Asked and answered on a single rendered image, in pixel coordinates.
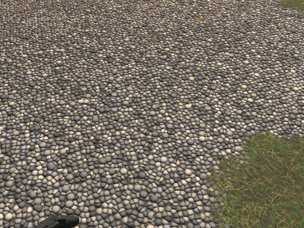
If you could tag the left robot hand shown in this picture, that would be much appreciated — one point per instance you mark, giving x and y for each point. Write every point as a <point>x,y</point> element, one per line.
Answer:
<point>59,222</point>

